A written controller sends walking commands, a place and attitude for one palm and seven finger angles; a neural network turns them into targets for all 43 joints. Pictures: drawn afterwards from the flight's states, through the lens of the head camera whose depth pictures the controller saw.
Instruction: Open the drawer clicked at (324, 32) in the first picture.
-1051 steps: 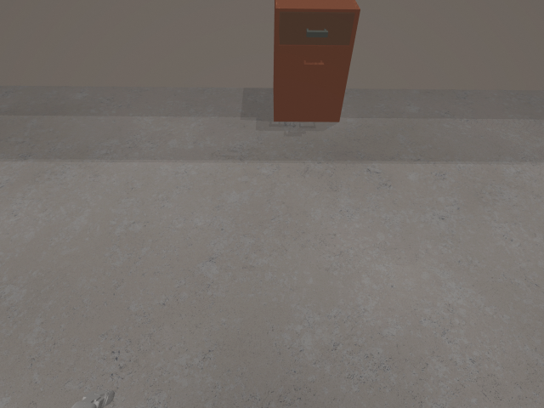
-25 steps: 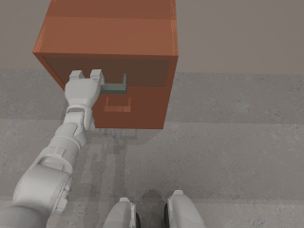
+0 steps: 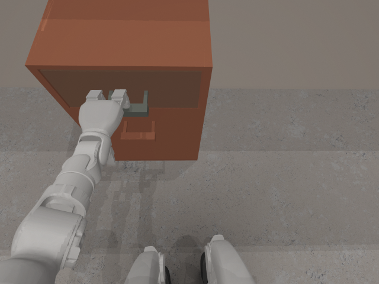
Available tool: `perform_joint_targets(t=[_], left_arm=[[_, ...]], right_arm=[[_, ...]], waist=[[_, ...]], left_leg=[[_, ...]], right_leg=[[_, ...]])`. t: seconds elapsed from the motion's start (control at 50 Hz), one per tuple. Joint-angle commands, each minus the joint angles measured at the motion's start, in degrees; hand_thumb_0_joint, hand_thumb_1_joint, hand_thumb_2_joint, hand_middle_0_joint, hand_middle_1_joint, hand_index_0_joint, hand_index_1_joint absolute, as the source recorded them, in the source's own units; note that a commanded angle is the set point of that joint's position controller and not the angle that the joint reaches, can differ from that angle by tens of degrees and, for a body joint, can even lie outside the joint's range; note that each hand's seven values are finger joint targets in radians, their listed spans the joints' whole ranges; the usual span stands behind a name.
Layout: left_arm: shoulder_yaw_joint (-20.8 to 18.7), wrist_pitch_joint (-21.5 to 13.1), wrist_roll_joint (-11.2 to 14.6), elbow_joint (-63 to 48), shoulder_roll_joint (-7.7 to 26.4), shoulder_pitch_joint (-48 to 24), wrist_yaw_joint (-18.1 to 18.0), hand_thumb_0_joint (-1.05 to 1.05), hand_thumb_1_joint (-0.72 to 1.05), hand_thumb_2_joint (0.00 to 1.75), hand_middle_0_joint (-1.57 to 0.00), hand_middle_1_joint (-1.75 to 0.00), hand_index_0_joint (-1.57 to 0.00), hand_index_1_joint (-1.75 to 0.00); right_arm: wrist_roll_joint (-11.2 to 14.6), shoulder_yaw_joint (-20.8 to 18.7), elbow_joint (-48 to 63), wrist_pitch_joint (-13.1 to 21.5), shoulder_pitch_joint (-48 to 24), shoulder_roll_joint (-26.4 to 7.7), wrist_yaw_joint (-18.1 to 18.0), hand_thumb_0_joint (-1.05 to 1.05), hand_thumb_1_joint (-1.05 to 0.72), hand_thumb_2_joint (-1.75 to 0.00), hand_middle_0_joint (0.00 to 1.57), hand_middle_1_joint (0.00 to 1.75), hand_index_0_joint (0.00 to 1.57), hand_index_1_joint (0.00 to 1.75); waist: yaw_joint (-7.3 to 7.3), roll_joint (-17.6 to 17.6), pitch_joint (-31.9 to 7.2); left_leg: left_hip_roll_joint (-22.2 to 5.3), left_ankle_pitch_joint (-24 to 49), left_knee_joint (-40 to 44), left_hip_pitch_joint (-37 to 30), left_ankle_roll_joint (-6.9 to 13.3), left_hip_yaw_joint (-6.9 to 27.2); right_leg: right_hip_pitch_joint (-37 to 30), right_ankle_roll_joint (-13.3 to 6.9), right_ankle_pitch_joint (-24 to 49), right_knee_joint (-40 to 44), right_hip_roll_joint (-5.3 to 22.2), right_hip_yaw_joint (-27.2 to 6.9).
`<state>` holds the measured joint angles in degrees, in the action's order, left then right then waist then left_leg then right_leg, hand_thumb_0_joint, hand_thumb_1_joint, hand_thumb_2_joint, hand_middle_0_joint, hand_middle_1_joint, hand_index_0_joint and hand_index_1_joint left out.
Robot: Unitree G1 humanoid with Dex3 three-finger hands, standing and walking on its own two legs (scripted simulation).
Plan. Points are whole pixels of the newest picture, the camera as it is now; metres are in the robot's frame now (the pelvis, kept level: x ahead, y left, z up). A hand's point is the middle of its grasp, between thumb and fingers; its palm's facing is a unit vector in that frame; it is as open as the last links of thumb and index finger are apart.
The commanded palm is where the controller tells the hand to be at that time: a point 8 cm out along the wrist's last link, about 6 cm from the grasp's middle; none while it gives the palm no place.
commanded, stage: lower the fingers behind the handle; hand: left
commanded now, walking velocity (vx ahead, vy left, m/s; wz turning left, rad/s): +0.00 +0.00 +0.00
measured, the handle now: (127, 102) +0.57 +0.13 -0.09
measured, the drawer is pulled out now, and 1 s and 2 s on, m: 0.00 0.00 0.00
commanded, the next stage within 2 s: lift the fingers back up to retry in 1.34 s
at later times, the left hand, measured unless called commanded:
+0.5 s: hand (115, 124) +0.49 +0.15 -0.07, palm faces -0.04 +0.00 -1.00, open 13.8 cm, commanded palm +0.47 +0.16 -0.04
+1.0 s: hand (116, 123) +0.49 +0.15 -0.08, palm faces +0.02 +0.01 -1.00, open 13.9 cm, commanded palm +0.47 +0.16 -0.06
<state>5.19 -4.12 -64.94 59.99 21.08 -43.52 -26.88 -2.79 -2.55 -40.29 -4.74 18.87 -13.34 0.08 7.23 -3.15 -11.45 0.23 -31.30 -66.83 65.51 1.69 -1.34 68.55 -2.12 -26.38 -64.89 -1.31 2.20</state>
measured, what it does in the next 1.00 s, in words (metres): lowers itself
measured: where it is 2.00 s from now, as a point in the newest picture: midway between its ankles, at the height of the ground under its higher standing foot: outside the picture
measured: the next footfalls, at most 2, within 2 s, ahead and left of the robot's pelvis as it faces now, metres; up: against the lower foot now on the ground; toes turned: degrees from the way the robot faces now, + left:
none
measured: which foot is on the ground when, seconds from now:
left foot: down 0.00-1.00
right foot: down 0.00-1.00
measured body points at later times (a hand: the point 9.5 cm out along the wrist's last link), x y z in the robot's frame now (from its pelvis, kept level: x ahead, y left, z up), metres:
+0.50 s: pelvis -0.02 +0.00 -0.03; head +0.14 -0.01 +0.39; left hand +0.49 +0.15 -0.02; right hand +0.00 -0.27 -0.17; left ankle -0.01 +0.10 -0.64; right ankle +0.02 -0.10 -0.64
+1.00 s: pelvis -0.05 +0.00 -0.07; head +0.12 +0.00 +0.35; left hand +0.49 +0.15 -0.02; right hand -0.03 -0.26 -0.20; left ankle -0.01 +0.10 -0.64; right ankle +0.02 -0.10 -0.64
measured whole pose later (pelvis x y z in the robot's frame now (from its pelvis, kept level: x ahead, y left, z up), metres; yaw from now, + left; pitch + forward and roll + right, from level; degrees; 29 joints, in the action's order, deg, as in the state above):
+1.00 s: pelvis -0.05 +0.00 -0.07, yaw -1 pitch +34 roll -1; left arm 5.4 2.2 -65.8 67.1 23.7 -57.8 -29.1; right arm -1.6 0.2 -38.7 -2.0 16.7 -14.6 0.4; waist 9.9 -3.7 -13.1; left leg -0.1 -33.4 -83.4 84.0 2.4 -1.5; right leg 86.7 -2.0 -27.3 -79.9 -1.1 2.7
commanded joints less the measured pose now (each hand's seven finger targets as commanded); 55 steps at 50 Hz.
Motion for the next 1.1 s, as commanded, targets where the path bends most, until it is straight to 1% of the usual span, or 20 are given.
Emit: perform_joint_targets(t=[0.0,0.1,0.16,0.18,0.2,0.22,0.26,0.34,0.38,0.44,0.56,0.66,0.68,0.78,0.86,0.88,0.9,0.94,1.04,1.08], left_arm=[[-1.7,-2.0,-1.5,-8.4,6.9,-25.8,-6.0,0.00,-0.50,0.30,-0.30,-1.20,-0.30,-1.20],[-4.1,4.2,-1.1,-0.8,8.8,-24.1,-8.9,0.00,-0.50,0.30,-0.30,-1.20,-0.30,-1.20],[-4.5,6.4,-0.9,-0.4,9.9,-24.3,-7.9,0.00,-0.50,0.30,-0.30,-1.20,-0.30,-1.20],[-4.3,6.3,-1.3,-2.2,10.8,-26.0,-7.5,0.00,-0.50,0.30,-0.30,-1.20,-0.30,-1.20],[-5.1,6.4,-1.0,-2.2,11.7,-24.7,-6.8,0.00,-0.50,0.30,-0.30,-1.20,-0.30,-1.20],[-4.9,5.7,-1.2,-4.4,12.4,-27.2,-6.4,0.00,-0.50,0.30,-0.30,-1.20,-0.30,-1.20],[-5.1,4.2,-0.8,-6.9,12.5,-28.3,-5.4,0.00,-0.50,0.30,-0.30,-1.20,-0.30,-1.20],[-3.0,4.5,-0.9,-0.9,10.6,-26.3,-5.0,0.00,-0.50,0.30,-0.30,-1.20,-0.30,-1.20],[-4.0,4.0,-1.0,-0.9,12.6,-27.5,-4.8,0.00,-0.50,0.30,-0.30,-1.20,-0.30,-1.20],[-3.1,4.2,-1.2,0.7,11.6,-27.4,-4.7,0.00,-0.50,0.30,-0.30,-1.20,-0.30,-1.20],[-2.4,5.7,-0.5,3.1,10.4,-27.6,-4.0,0.00,-0.50,0.30,-0.30,-1.20,-0.30,-1.20],[-2.9,6.8,0.4,4.6,11.7,-27.1,-2.5,0.00,-0.50,0.30,-0.30,-1.20,-0.30,-1.20],[-3.8,6.8,0.5,4.4,13.4,-26.9,-2.2,0.00,-0.50,0.30,-0.30,-1.20,-0.30,-1.20],[-2.8,6.7,0.3,5.3,13.0,-25.3,-0.5,0.00,-0.50,0.30,-0.30,-1.20,-0.30,-1.20],[-1.1,6.7,-0.1,6.1,11.0,-26.7,-0.1,0.00,-0.50,0.30,-0.30,-1.20,-0.30,-1.20],[-2.6,6.7,-0.2,6.4,13.2,-26.5,-0.2,0.00,-0.50,0.30,-0.30,-1.20,-0.30,-1.20],[-2.6,7.0,-0.1,7.0,13.4,-25.5,0.0,0.00,-0.50,0.30,-0.30,-1.20,-0.30,-1.20],[-1.0,7.3,-0.1,6.7,11.9,-27.4,0.2,0.00,-0.50,0.30,-0.30,-1.20,-0.30,-1.20],[-1.2,8.6,0.0,5.9,12.4,-29.4,0.5,0.00,-0.50,0.30,-0.30,-1.20,-0.30,-1.20],[-0.6,9.1,0.3,5.9,12.1,-31.3,0.8,0.00,-0.50,0.30,-0.30,-1.20,-0.30,-1.20]], right_arm=[[-1.1,-3.9,0.6,1.4,8.3,-8.9,-0.2,0.00,-0.90,-0.90,0.20,0.30,0.20,0.30],[-1.3,-3.3,1.3,0.4,7.5,-9.3,1.3,0.00,-0.90,-0.90,0.20,0.30,0.20,0.30],[-1.1,-3.0,2.5,0.3,6.9,-9.5,1.6,0.00,-0.90,-0.90,0.20,0.30,0.20,0.30],[-0.9,-3.0,2.8,0.4,7.2,-9.5,1.5,0.00,-0.90,-0.90,0.20,0.30,0.20,0.30],[-0.8,-2.9,3.1,0.4,6.9,-9.6,1.4,0.00,-0.90,-0.90,0.20,0.30,0.20,0.30],[-0.7,-2.9,3.4,0.6,6.8,-9.6,1.1,0.00,-0.90,-0.90,0.20,0.30,0.20,0.30],[-0.8,-3.1,3.5,1.0,6.8,-9.4,0.8,0.00,-0.90,-0.90,0.20,0.30,0.20,0.30],[-0.5,-2.6,2.4,1.7,6.9,-9.5,0.5,0.00,-0.90,-0.90,0.20,0.30,0.20,0.30],[-0.4,-2.3,2.7,2.0,6.9,-9.6,0.4,0.00,-0.90,-0.90,0.20,0.30,0.20,0.30],[-0.5,-2.3,2.5,2.4,7.1,-9.7,0.5,0.00,-0.90,-0.90,0.20,0.30,0.20,0.30],[-0.3,-2.1,2.7,2.5,7.4,-9.8,0.9,0.00,-0.90,-0.90,0.20,0.30,0.20,0.30],[0.1,-1.6,3.0,2.8,7.6,-10.1,0.6,0.00,-0.90,-0.90,0.20,0.30,0.20,0.30],[0.2,-1.4,3.1,2.8,7.6,-10.3,0.4,0.00,-0.90,-0.90,0.20,0.30,0.20,0.30],[0.7,-1.1,3.7,3.2,7.4,-10.3,0.1,0.00,-0.90,-0.90,0.20,0.30,0.20,0.30],[0.8,-1.1,3.5,3.8,7.2,-10.2,0.0,0.00,-0.90,-0.90,0.20,0.30,0.20,0.30],[0.8,-0.9,3.5,3.8,7.5,-10.6,-0.1,0.00,-0.90,-0.90,0.20,0.30,0.20,0.30],[0.9,-0.9,3.7,3.8,7.2,-10.7,-0.2,0.00,-0.90,-0.90,0.20,0.30,0.20,0.30],[1.1,-0.7,3.9,4.1,7.3,-10.5,-0.3,0.00,-0.90,-0.90,0.20,0.30,0.20,0.30],[1.5,-0.7,3.9,4.2,7.7,-10.9,-0.5,0.00,-0.90,-0.90,0.20,0.30,0.20,0.30],[1.6,-0.6,3.8,4.3,8.0,-11.0,-0.7,0.00,-0.90,-0.90,0.20,0.30,0.20,0.30]], waist=[[3.49,-4.2,-27.2],[2.93,-1.7,-26.6],[2.45,-1.0,-29.6],[3.09,-0.7,-31.5],[2.26,-0.7,-31.9],[3.06,-0.2,-33.7],[3.29,-0.9,-35.5],[4.59,1.3,-27.1],[4.26,1.3,-28.4],[4.50,-0.4,-27.4],[4.87,-0.4,-27.0],[5.01,2.1,-26.5],[4.59,1.9,-26.9],[4.49,2.6,-25.6],[5.48,2.1,-22.9],[5.21,2.9,-23.4],[4.91,3.1,-23.2],[5.60,2.0,-22.9],[5.73,1.2,-24.4],[6.48,1.2,-24.5]], left_leg=[[0.3,24.9,2.5,-17.0,0.9,2.6],[0.7,23.8,1.6,-10.5,1.0,1.4],[1.0,22.9,1.1,-8.5,1.1,0.9],[0.8,22.9,0.8,-9.0,1.3,1.0],[0.9,22.3,0.7,-8.5,1.3,0.8],[0.8,22.1,0.4,-8.5,1.5,0.9],[0.7,21.6,-0.2,-9.2,1.5,1.5],[0.6,15.6,-0.9,-3.7,1.7,1.2],[0.8,14.5,-1.6,-2.0,1.9,1.0],[0.8,13.9,-2.2,-1.1,1.8,1.2],[0.7,13.2,-3.2,0.1,1.7,1.6],[0.7,9.9,-4.2,4.3,2.0,1.2],[0.7,9.4,-4.5,5.2,2.0,1.0],[0.8,6.5,-5.3,7.8,2.1,0.8],[0.5,4.3,-6.1,8.9,2.1,1.1],[0.5,4.1,-6.5,9.8,2.1,1.2],[0.6,3.6,-6.7,10.5,2.1,1.1],[0.6,2.5,-6.7,10.9,2.1,1.3],[0.3,2.4,-6.4,8.8,1.9,2.1],[0.2,2.2,-6.5,8.7,2.0,2.4]], right_leg=[[-12.7,-0.5,18.7,4.9,-1.6,-1.0],[-15.6,-0.4,20.8,3.6,-1.6,-1.3],[-19.2,-0.2,22.7,2.9,-1.5,-1.8],[-19.6,0.1,23.0,2.7,-1.5,-2.0],[-20.7,0.1,22.8,2.6,-1.5,-2.1],[-21.1,0.4,23.1,2.5,-1.3,-2.5],[-20.6,0.3,22.3,2.0,-1.3,-2.5],[-15.8,0.5,15.5,2.5,-1.4,-2.3],[-15.7,0.5,14.2,1.9,-1.3,-2.7],[-13.0,0.2,12.8,1.0,-1.4,-2.2],[-10.1,0.1,11.2,-0.4,-1.6,-1.7],[-10.8,0.5,8.8,-0.8,-1.3,-2.1],[-11.1,0.6,8.2,-1.0,-1.2,-2.3],[-9.2,0.5,4.7,-1.4,-1.1,-2.5],[-4.5,0.4,1.4,-2.0,-1.1,-2.1],[-4.6,0.5,0.9,-2.5,-0.9,-2.1],[-4.5,0.5,0.2,-2.6,-1.0,-2.1],[-3.2,0.4,-1.2,-2.8,-0.9,-2.0],[-1.2,0.4,-1.7,-3.8,-0.9,-1.2],[-0.6,0.5,-1.6,-4.1,-0.8,-1.0]])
